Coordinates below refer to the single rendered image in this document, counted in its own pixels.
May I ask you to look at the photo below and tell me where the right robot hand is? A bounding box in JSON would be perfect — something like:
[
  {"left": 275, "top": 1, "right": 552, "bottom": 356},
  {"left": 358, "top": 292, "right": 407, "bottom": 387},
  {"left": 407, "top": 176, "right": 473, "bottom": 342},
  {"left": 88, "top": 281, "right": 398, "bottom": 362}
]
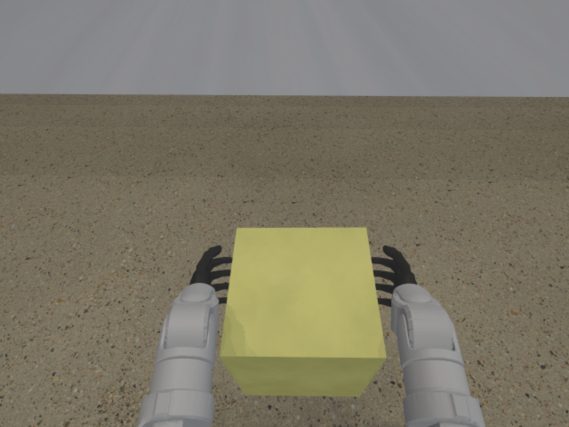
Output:
[{"left": 371, "top": 246, "right": 417, "bottom": 307}]

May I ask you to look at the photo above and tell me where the right robot forearm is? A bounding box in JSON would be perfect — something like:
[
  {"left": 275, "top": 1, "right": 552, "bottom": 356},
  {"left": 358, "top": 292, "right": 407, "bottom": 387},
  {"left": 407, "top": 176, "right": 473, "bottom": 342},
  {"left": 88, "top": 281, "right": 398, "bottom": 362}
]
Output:
[{"left": 391, "top": 284, "right": 485, "bottom": 427}]

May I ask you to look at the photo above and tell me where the left robot forearm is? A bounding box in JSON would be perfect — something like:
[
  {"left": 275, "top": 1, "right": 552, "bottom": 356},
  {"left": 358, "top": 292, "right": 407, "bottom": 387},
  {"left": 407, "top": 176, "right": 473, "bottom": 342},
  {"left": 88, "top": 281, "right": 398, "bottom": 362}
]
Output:
[{"left": 137, "top": 283, "right": 219, "bottom": 427}]

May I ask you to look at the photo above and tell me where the carton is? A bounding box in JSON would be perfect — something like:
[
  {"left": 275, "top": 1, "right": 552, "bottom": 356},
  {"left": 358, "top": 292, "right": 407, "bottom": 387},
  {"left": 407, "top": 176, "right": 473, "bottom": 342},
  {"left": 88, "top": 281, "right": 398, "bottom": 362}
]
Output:
[{"left": 220, "top": 228, "right": 387, "bottom": 397}]

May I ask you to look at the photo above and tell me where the left robot hand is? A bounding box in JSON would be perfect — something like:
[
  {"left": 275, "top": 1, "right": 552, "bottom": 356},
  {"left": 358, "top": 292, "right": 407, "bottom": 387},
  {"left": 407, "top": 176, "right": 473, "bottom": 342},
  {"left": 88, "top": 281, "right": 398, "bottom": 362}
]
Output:
[{"left": 189, "top": 246, "right": 233, "bottom": 304}]

